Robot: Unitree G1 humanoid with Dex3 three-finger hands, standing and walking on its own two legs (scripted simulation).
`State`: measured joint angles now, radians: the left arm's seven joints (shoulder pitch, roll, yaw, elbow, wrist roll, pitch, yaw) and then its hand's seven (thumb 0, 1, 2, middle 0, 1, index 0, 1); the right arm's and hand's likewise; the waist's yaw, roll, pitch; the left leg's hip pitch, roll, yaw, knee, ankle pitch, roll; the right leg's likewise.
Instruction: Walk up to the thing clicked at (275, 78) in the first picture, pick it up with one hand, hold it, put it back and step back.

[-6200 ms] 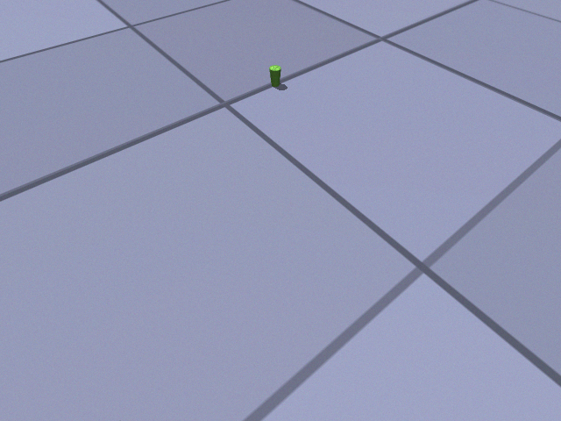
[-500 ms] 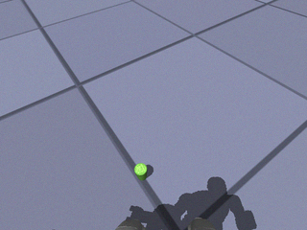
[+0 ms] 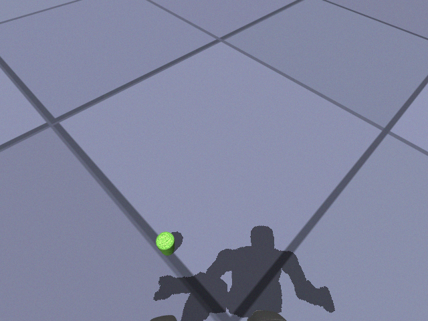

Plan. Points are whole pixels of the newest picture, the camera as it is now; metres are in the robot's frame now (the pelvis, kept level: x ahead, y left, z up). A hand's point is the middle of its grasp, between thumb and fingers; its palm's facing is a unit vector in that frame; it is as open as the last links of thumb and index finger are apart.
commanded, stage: walk up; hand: left
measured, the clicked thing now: (166, 245) +0.46 +0.21 -0.69
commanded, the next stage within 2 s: stand in 1.44 s
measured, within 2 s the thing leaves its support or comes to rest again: neither
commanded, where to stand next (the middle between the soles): +0.09 -0.06 m, yaw +6 degrees
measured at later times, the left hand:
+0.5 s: hand (109, 314) +0.14 +0.22 -0.14, palm faces +0.05 -0.94 -0.33, open 7.3 cm
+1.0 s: hand out of the picture +0.11 +0.22 -0.13, palm faces +0.09 -0.94 -0.31, open 7.3 cm
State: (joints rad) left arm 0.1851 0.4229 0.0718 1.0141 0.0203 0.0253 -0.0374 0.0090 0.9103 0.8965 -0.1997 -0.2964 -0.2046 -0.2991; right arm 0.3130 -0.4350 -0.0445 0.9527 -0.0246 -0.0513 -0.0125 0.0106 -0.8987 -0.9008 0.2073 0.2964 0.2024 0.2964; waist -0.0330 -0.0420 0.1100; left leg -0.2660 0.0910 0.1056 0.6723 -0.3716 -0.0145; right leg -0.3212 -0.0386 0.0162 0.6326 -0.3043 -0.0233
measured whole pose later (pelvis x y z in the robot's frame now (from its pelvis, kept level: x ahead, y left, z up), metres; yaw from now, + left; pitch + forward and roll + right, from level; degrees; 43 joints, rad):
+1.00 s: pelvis +0.03 -0.04 +0.02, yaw +4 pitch -2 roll +0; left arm 0.04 0.35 0.05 1.15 0.01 0.02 -0.02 0.01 0.91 0.90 -0.20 -0.30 -0.21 -0.30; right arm 0.09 -0.35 0.01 1.15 -0.01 -0.02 -0.01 0.01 -0.90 -0.90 0.20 0.30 0.20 0.30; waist 0.00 -0.01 0.07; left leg -0.16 0.03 -0.03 0.38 -0.19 -0.03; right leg -0.13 -0.01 -0.06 0.37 -0.21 0.00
